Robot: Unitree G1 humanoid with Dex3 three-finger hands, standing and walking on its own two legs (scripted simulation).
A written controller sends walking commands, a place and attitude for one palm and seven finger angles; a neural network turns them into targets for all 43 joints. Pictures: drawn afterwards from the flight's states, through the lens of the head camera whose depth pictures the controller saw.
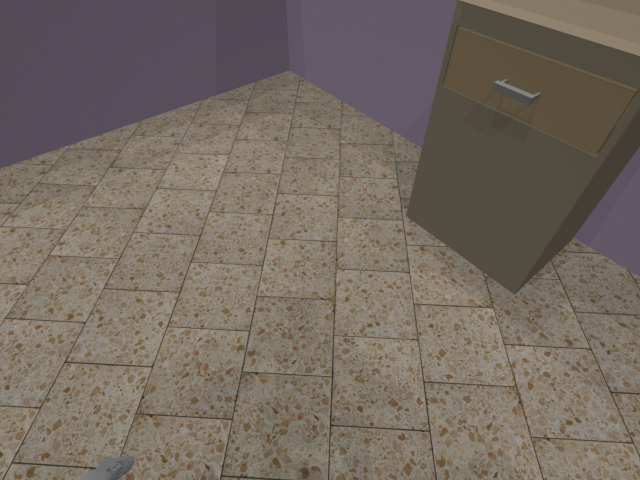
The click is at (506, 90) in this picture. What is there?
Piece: drawer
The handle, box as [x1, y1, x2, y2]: [491, 79, 541, 105]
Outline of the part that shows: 491,88 497,92 527,105 532,103 533,100 538,97 541,93 537,92 533,95 507,84 507,79 495,81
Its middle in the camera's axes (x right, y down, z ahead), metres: +0.55 -0.42 +1.09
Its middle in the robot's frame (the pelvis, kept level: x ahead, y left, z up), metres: +1.12 -0.50 -0.04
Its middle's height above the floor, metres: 0.73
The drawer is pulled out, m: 0.00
